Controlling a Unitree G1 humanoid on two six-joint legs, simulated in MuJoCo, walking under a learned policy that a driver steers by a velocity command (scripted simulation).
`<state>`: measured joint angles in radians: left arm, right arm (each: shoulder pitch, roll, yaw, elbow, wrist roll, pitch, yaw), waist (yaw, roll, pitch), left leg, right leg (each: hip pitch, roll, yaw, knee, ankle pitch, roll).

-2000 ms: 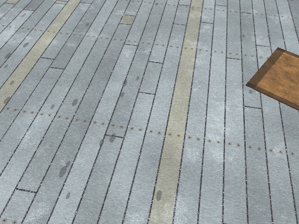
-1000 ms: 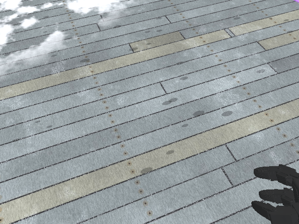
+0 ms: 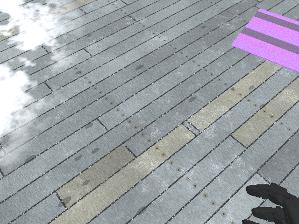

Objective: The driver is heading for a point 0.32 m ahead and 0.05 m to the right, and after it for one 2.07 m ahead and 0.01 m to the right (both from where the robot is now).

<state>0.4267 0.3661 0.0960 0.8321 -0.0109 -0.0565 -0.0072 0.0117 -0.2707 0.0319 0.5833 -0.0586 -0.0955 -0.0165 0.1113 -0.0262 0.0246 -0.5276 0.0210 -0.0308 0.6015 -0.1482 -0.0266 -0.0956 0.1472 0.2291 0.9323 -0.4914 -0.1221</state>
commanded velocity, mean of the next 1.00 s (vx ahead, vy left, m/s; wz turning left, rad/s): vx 1.00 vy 0.00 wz -0.07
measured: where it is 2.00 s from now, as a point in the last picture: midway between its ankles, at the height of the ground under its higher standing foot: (173, 25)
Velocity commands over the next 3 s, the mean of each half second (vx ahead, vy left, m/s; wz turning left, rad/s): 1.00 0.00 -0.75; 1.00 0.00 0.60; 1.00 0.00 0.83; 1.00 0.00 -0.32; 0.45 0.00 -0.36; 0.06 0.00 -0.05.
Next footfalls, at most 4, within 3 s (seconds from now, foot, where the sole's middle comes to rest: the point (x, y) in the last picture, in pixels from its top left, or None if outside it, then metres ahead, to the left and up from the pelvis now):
0.40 right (196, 209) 0.52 -0.12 -0.75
0.86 left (195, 123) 0.98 -0.11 -0.75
1.26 right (219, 68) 1.42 -0.25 -0.75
1.70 left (162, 36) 1.69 0.13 -0.75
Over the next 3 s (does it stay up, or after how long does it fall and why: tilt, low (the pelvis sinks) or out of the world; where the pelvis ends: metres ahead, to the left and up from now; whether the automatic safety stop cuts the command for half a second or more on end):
stays up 2.23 0.18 0.02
